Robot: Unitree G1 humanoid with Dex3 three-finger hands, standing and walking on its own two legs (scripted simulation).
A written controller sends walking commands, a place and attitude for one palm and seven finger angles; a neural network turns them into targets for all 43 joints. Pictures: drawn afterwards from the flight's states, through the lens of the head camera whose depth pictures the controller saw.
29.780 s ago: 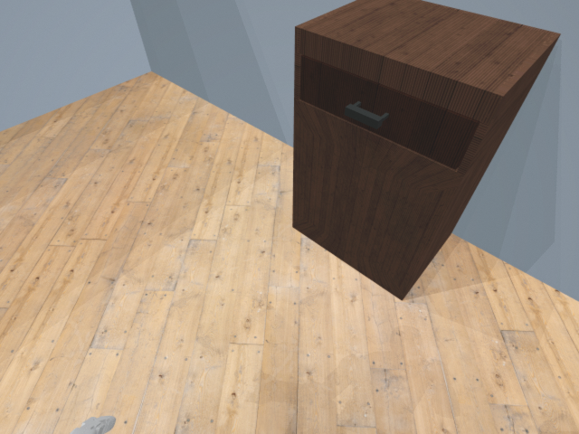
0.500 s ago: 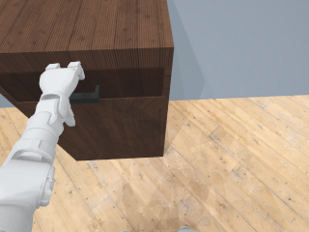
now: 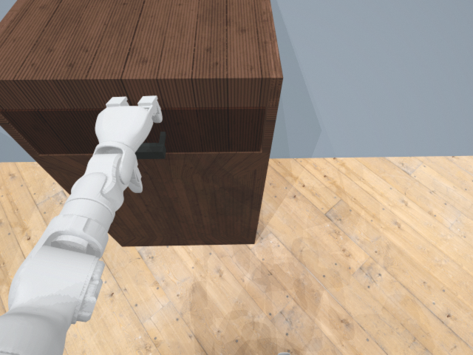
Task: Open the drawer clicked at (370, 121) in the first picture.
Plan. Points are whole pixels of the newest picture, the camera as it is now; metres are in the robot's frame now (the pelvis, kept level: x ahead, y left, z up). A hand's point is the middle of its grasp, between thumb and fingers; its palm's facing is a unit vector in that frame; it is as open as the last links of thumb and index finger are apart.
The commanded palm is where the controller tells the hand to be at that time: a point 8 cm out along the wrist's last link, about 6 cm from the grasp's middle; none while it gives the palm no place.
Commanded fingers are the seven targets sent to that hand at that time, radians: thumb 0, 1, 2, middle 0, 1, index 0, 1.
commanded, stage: re-aim the fingers above the handle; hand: left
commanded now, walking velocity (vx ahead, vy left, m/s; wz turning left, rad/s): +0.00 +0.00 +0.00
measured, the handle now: (140, 143) +0.53 +0.19 -0.02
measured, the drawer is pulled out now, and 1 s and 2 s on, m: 0.00 0.00 0.00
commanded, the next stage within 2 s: lower the fingers behind the handle in 0.86 s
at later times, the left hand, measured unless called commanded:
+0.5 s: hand (135, 148) +0.47 +0.17 +0.05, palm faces -0.02 -0.02 -1.00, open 13.8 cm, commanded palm +0.45 +0.18 +0.10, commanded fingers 0.00 -0.50 0.30 -0.30 -1.20 -0.30 -1.20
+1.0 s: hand (128, 148) +0.47 +0.19 +0.05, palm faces -0.04 -0.01 -1.00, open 13.8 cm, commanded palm +0.46 +0.19 +0.10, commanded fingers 0.00 -0.50 0.30 -0.30 -1.20 -0.30 -1.20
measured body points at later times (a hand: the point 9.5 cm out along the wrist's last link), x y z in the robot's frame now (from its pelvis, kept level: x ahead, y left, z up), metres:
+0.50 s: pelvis +0.00 -0.01 +0.00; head +0.08 -0.03 +0.45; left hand +0.46 +0.17 +0.10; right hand +0.03 -0.29 -0.13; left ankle -0.02 +0.09 -0.71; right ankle -0.02 -0.12 -0.71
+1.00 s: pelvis +0.00 -0.02 +0.00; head +0.08 -0.03 +0.44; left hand +0.47 +0.18 +0.10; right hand +0.03 -0.29 -0.13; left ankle -0.02 +0.09 -0.71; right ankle -0.02 -0.12 -0.71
